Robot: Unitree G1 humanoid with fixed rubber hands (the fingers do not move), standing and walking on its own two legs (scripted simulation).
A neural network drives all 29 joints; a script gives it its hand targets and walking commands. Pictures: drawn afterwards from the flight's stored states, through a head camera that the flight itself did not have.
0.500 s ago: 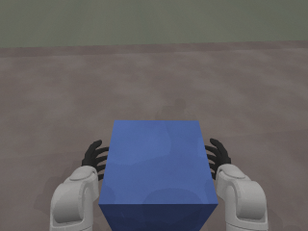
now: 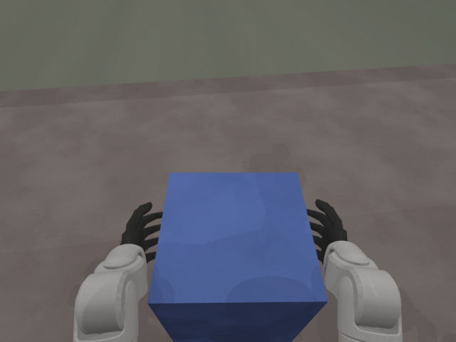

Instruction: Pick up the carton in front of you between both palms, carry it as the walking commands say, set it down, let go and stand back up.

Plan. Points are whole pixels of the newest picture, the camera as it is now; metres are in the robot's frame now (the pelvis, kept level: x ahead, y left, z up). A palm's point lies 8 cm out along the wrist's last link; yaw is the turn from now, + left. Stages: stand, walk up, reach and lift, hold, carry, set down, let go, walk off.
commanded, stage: carry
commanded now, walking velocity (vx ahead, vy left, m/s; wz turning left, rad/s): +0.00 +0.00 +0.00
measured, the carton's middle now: (233, 263) +0.28 +0.00 +0.03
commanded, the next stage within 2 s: none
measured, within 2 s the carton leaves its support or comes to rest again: neither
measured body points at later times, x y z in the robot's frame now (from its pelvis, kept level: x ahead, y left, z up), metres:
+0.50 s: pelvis +0.21 +0.01 +0.02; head +0.20 +0.02 +0.47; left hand +0.49 +0.15 +0.09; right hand +0.49 -0.15 +0.10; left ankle +0.23 +0.11 -0.72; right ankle +0.11 -0.09 -0.72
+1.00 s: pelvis +0.25 -0.01 +0.03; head +0.24 -0.01 +0.48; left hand +0.53 +0.13 +0.11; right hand +0.53 -0.17 +0.11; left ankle +0.23 +0.11 -0.71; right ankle +0.11 -0.09 -0.70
